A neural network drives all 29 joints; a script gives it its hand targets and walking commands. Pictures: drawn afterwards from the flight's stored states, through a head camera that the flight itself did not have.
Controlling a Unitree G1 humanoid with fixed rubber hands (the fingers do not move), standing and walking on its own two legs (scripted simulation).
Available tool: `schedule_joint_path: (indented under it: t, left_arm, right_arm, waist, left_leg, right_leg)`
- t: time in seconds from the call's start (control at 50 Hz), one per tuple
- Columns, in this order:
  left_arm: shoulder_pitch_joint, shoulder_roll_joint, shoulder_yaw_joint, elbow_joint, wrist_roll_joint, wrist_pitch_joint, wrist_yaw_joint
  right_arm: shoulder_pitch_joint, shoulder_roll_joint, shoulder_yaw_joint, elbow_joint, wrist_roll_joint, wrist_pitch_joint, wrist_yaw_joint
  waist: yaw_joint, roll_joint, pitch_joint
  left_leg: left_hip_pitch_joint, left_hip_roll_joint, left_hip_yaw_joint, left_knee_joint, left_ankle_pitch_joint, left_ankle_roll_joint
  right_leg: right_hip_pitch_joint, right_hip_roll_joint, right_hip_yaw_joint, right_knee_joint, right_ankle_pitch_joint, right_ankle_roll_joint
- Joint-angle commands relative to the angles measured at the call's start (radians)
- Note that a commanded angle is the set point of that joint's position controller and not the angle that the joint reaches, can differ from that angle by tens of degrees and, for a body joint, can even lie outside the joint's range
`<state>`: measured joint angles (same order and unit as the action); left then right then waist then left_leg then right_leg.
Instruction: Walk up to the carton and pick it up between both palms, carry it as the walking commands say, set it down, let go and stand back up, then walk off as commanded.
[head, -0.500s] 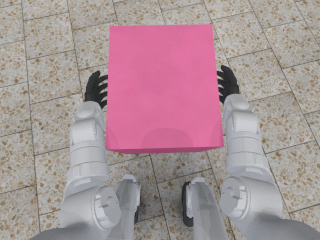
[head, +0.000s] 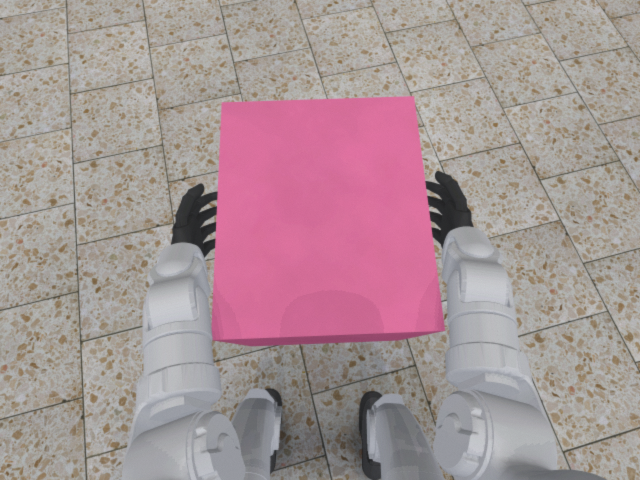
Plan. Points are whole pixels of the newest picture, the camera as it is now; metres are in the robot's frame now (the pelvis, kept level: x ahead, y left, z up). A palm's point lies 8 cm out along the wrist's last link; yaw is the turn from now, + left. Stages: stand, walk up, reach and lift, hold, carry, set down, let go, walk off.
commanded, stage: reach and lift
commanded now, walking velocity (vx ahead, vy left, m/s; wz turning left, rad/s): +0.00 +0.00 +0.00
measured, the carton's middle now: (322, 237) +0.42 +0.02 -0.11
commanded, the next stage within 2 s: none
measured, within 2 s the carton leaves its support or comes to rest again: neither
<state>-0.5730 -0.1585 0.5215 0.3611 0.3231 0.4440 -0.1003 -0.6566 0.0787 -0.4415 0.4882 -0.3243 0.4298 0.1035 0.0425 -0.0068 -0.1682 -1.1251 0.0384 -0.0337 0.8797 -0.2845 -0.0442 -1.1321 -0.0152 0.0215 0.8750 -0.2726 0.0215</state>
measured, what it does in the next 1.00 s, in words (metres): rises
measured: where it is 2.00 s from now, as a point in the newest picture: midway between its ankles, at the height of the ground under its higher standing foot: (319, 448)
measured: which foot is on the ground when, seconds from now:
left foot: down 0.00-1.00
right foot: down 0.00-1.00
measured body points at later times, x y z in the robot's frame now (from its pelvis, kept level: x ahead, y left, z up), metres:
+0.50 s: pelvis +0.02 +0.00 +0.05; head +0.14 +0.00 +0.49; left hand +0.36 +0.19 +0.02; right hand +0.40 -0.15 +0.03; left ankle +0.05 +0.15 -0.67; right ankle +0.06 -0.13 -0.67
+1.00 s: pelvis +0.04 +0.00 +0.08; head +0.04 +0.00 +0.53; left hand +0.34 +0.19 +0.09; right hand +0.37 -0.15 +0.10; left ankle +0.05 +0.15 -0.67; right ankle +0.06 -0.13 -0.67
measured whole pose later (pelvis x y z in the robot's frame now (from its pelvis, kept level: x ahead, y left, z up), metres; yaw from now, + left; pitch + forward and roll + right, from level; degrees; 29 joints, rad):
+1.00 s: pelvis +0.04 +0.00 +0.08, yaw +0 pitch +2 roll +0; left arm -0.29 -0.16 0.35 0.26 0.32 0.60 -0.09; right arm -0.34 0.14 -0.34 0.33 -0.33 0.56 0.10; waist 0.05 0.00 -0.03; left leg -0.21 0.04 -0.02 0.31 -0.13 -0.04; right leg -0.23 -0.02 0.01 0.33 -0.13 0.02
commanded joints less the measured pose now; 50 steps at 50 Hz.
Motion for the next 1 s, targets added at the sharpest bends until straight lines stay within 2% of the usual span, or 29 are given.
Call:
schedule_joint_path:
  t: [0.0,0.32,0.6,0.8,0.98]
  left_arm:
    - [-0.526,-0.86,-0.616,0.085,-0.186,-0.005,-0.291]
    - [-0.377,-0.837,-0.648,0.011,-0.174,-0.006,-0.284]
    - [-0.252,-0.845,-0.706,-0.042,-0.192,0.019,-0.253]
    - [-0.202,-0.851,-0.729,-0.073,-0.208,0.071,-0.23]
    - [-0.205,-0.843,-0.732,-0.093,-0.213,0.145,-0.209]
  right_arm:
    - [-0.452,0.93,0.559,0.07,0.181,-0.014,0.305]
    - [-0.294,0.925,0.578,0.022,0.158,-0.007,0.296]
    - [-0.174,0.902,0.63,-0.046,0.176,0.016,0.28]
    - [-0.127,0.88,0.65,-0.096,0.188,0.067,0.267]
    - [-0.124,0.872,0.649,-0.126,0.207,0.136,0.258]
  waist:
    - [0.004,-0.016,-0.667]
    - [-0.001,-0.006,-0.509]
    - [0.001,0.008,-0.393]
    - [0.003,0.001,-0.282]
    - [0.009,0.002,-0.138]
  left_leg:
    - [0.41,-0.16,0.06,-0.117,0.217,0.031]
    - [0.625,-0.151,0.042,-0.304,0.282,0.031]
    - [0.838,-0.144,0.029,-0.454,0.348,0.031]
    - [0.972,-0.143,0.018,-0.539,0.336,0.032]
    - [1.053,-0.141,0.013,-0.605,0.263,0.034]
  right_leg:
    - [0.475,0.148,-0.036,-0.118,0.225,-0.021]
    - [0.701,0.137,-0.02,-0.298,0.298,-0.023]
    - [0.889,0.132,-0.011,-0.441,0.358,-0.025]
    - [0.996,0.127,-0.001,-0.529,0.326,-0.03]
    - [1.043,0.124,0.0,-0.592,0.234,-0.034]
